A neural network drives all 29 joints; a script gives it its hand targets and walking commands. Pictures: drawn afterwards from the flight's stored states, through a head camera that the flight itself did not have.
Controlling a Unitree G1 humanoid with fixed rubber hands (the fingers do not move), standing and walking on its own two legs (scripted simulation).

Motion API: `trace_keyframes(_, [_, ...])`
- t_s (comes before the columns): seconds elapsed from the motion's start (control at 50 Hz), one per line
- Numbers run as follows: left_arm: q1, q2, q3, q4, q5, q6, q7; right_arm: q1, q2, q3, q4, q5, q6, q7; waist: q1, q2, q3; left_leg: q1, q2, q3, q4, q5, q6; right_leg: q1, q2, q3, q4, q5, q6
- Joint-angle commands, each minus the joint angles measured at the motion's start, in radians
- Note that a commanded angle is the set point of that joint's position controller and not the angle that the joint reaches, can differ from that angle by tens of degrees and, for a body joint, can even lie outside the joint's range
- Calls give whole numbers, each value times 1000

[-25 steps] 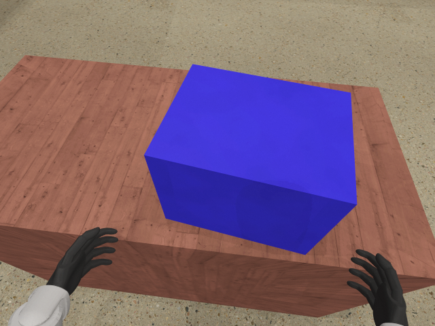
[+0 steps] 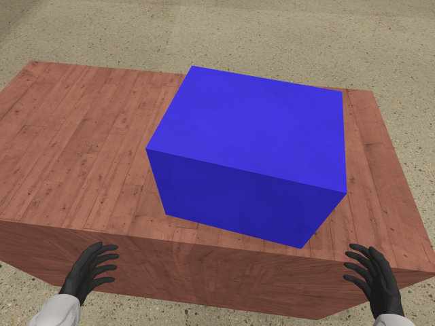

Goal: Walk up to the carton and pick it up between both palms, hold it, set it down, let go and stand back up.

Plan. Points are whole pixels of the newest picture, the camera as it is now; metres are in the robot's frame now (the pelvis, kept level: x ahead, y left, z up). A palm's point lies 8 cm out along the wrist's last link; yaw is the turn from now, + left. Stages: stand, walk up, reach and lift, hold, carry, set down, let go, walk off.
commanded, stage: set down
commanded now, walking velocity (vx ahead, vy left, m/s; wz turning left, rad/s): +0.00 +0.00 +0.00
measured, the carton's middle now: (246, 157) +0.40 -0.02 +0.06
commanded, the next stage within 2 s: let go in 0.54 s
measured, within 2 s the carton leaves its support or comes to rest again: neither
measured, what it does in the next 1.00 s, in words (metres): shifts its weight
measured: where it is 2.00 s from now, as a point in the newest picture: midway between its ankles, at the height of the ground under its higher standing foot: outside the picture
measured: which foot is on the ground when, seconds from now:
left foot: down 0.00-1.00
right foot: down 0.00-1.00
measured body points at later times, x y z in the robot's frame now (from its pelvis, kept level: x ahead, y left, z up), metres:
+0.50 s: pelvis -0.03 +0.00 +0.00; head -0.02 +0.02 +0.45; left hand +0.16 +0.25 -0.07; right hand +0.16 -0.24 +0.01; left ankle -0.03 +0.11 -0.75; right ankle +0.02 -0.14 -0.74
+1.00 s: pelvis -0.07 -0.01 -0.01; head -0.08 +0.00 +0.44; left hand +0.09 +0.22 -0.09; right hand +0.16 -0.24 +0.00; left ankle -0.03 +0.11 -0.74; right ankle +0.02 -0.14 -0.74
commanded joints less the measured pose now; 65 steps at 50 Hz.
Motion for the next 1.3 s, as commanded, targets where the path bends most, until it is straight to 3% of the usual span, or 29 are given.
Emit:
trace_keyframes(0.0, [-115, 21, -7, -32, 97, -29, 6, -129, -133, -16, 158, -60, 89, -3, 1, 236, 52, -339, 59, 32, -196, -109, -38, 327, 43, -29, 103, -82, -64])
trace_keyframes(0.12, [-97, -14, -7, 161, 152, -5, -1, -145, -122, 11, 253, -70, 106, 25, 9, 207, 86, -329, 24, 68, -172, -97, -30, 311, 33, -29, 76, -117, -76])
trace_keyframes(0.14, [-161, 35, -4, 6, 107, -34, 1, -184, -53, 27, 139, -54, 86, 12, 14, 210, 28, -333, 35, 60, -170, -122, -17, 310, 29, -33, 97, -99, -67])
trace_keyframes(0.18, [-143, -70, -6, 159, 190, -5, 17, -185, -150, 2, 345, -72, 117, 39, 24, 278, 115, -328, 48, 53, -202, -122, -49, 302, 55, -51, 92, -158, -77])
trace_keyframes(0.26, [-174, -16, -8, 75, 145, -51, -1, -204, -95, 15, 221, -79, 90, 30, 22, 171, 55, -389, 48, 50, -200, -175, -5, 351, 48, -51, 119, -129, -58])
trace_keyframes(0.3, [-223, -65, -37, 188, 231, -6, 35, -260, -158, -26, 433, -104, 118, 61, 0, 318, 95, -391, 61, 31, -221, -239, -26, 322, 65, -75, 141, -206, -75])
trace_keyframes(0.38, [-214, -65, -31, 160, 170, -34, 18, -256, -76, 14, 349, -99, 83, 48, 17, 206, 58, -369, 26, 65, -170, -183, -11, 294, 40, -55, 119, -161, -72])
trace_keyframes(0.4, [-185, -130, -67, 202, 223, -23, 36, -263, -154, -10, 478, -106, 89, 75, 4, 308, 100, -381, 70, 18, -217, -224, -26, 308, 69, -82, 146, -174, -76])
trace_keyframes(0.42, [-258, -47, -52, 76, 144, -65, 24, -309, -85, -4, 291, -99, 71, 46, -3, 239, 40, -433, 70, 26, -210, -249, -5, 357, 56, -62, 161, -125, -60])
trace_keyframes(0.54, [-94, -213, -132, 221, 234, -42, 47, -229, -200, -38, 583, -137, 62, 111, -28, 309, 145, -467, 103, -31, -250, -318, -3, 386, 87, -94, 186, -153, -90])
trace_keyframes(0.58, [-305, -52, -46, 226, 188, -72, 36, -343, -86, -3, 450, -129, 42, 70, 8, 186, 86, -427, 13, 78, -156, -237, 13, 296, 29, -43, 137, -203, -73])
trace_keyframes(0.62, [-40, -202, -145, 242, 246, -23, 48, -135, -175, -47, 639, -152, 48, 101, -86, 268, 178, -335, 66, -7, -213, -260, 2, 302, 67, -80, 139, -170, -98])
trace_keyframes(0.64, [-316, -142, -75, 312, 253, -51, 68, -422, -180, -31, 586, -155, 32, 110, 13, 310, 119, -506, 55, 23, -225, -367, 3, 335, 68, -71, 169, -232, -74])
trace_keyframes(0.78, [60, -239, -171, 244, 273, -58, 70, -73, -225, -48, 677, -192, -37, 114, -80, 227, 169, -440, 74, -20, -225, -283, 42, 399, 84, -87, 195, -71, -87])
trace_keyframes(0.82, [-160, -175, -105, 244, 235, -101, 64, -270, -161, -11, 549, -167, -64, 90, -17, 181, 99, -517, 63, -2, -222, -381, 54, 390, 75, -52, 204, -107, -72])
trace_keyframes(0.86, [-87, -222, -145, 275, 286, -85, 84, -183, -194, -24, 737, -199, -51, 111, -78, 222, 156, -510, 54, -13, -192, -339, 44, 336, 88, -90, 203, -148, -80])
trace_keyframes(0.9, [-147, -168, -126, 221, 242, -125, 67, -200, -139, 9, 599, -190, -81, 79, -40, 184, 141, -544, 61, -27, -205, -377, 75, 372, 70, -42, 206, -94, -73])
trace_keyframes(0.94, [-97, -234, -157, 272, 291, -112, 62, -168, -208, -20, 722, -207, -54, 96, -90, 229, 205, -618, 87, -71, -242, -484, 79, 411, 126, -73, 232, -127, -71])
trace_keyframes(0.98, [-69, -193, -101, 259, 292, -141, 70, -177, -232, -19, 659, -219, -105, 89, -55, 262, 162, -774, 90, -65, -270, -514, 83, 476, 156, -60, 283, -43, -63])
trace_keyframes(1.0, [-179, -202, -94, 451, 356, -102, 91, -322, -270, -37, 861, -230, -76, 118, -34, 347, 195, -796, 65, -24, -253, -518, 56, 398, 149, -79, 260, -166, -74])
trace_keyframes(1.02, [-35, -182, -108, 272, 283, -150, 65, -160, -205, -2, 673, -203, -117, 87, -74, 208, 141, -702, 61, -22, -196, -400, 72, 453, 125, -28, 249, -33, -63])
trace_keyframes(1.06, [-79, -143, -86, 251, 258, -157, 75, -151, -188, 12, 702, -215, -134, 77, -75, 151, 109, -567, 14, -21, -109, -317, 66, 297, 71, -10, 170, -128, -66])
trace_keyframes(1.1, [-237, -77, -47, 272, 239, -152, 63, -249, -134, 27, 615, -207, -116, 62, -43, 135, 86, -533, 1, -26, -76, -367, 82, 240, 27, 67, 125, -311, -71])
trace_keyframes(1.12, [-129, -163, -101, 300, 270, -126, 75, -170, -198, -27, 720, -223, -103, 76, -92, 193, 136, -615, 48, -65, -158, -459, 83, 333, 88, -10, 176, -197, -66])
trace_keyframes(1.14, [6, 99, 40, 355, 294, -172, 83, -345, -441, -47, 564, -239, -114, 53, 78, 338, 205, -566, 16, -87, -104, -614, 35, -67, -69, 87, 187, -374, -22])
trace_keyframes(1.16, [27, 159, 54, 373, 303, -188, 85, -349, -451, -63, 552, -237, -110, 39, 19, 302, 273, -407, -7, -55, -23, -611, 31, -359, -72, 109, 111, -589, -30])
trace_keyframes(1.2, [-5, 214, 71, 403, 308, -223, 81, -257, -309, -32, 565, -220, -121, 43, -3, -59, 110, -233, -66, 17, 293, -354, 27, -379, -131, 193, -3, -657, -67])
trace_keyframes(1.24, [-151, 152, 57, 369, 297, -234, 77, -162, -365, -44, 605, -193, -146, 33, -89, -28, -4, -119, -46, -36, 457, -162, 33, -431, -229, 319, -47, -618, -151])
trace_keyframes(1.28, [-266, 178, 65, 333, 282, -245, 66, -99, -383, -37, 616, -192, -171, 55, -120, -68, -110, -55, -14, 10, 385, -160, 65, -361, -170, 178, 67, -444, -130])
